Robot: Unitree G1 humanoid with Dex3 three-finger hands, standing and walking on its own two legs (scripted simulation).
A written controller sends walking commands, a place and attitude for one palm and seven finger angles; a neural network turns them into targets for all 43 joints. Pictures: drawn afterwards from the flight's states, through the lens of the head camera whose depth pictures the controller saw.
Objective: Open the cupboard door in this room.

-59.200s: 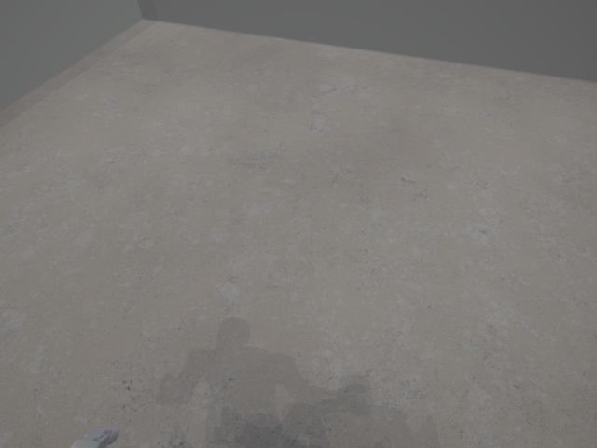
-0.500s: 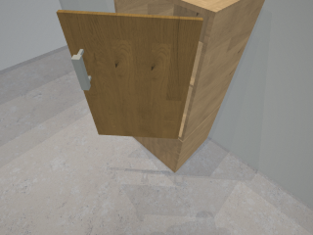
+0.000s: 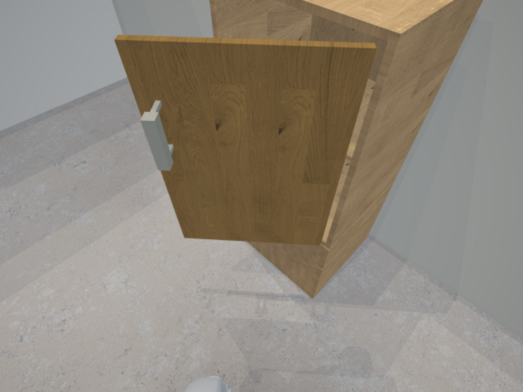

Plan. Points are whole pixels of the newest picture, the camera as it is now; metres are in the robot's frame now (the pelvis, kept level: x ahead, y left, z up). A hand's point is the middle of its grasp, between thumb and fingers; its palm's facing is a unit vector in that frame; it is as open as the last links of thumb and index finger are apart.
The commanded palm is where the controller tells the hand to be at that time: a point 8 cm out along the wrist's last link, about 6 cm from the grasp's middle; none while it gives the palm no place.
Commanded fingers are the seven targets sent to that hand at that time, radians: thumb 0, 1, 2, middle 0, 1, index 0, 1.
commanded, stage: come to a stop and stand still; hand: left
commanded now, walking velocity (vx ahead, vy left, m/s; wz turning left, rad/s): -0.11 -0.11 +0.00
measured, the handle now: (161, 135) +0.53 +0.24 +0.07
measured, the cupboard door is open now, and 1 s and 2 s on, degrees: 41 41 41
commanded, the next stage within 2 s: look again from close up in 1.84 s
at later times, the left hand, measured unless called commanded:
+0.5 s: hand out of the picture +0.05 +0.22 -0.17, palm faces +0.01 -0.97 -0.23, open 7.4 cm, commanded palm none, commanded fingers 0.00 0.90 0.90 -0.20 -0.30 -0.20 -0.30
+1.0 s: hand out of the picture -0.03 +0.19 -0.17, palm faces +0.02 -0.98 -0.18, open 7.3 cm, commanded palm none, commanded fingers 0.00 0.90 0.90 -0.20 -0.30 -0.20 -0.30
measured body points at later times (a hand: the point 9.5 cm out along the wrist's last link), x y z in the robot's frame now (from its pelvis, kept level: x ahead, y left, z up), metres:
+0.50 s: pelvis -0.01 +0.04 -0.01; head +0.01 +0.02 +0.44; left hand +0.05 +0.27 -0.15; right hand +0.04 -0.20 -0.17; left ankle +0.06 +0.17 -0.74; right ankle -0.02 -0.06 -0.74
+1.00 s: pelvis -0.02 +0.02 +0.00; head -0.01 +0.02 +0.45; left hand -0.03 +0.24 -0.16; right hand -0.03 -0.19 -0.17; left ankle +0.00 +0.14 -0.74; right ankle -0.01 -0.06 -0.74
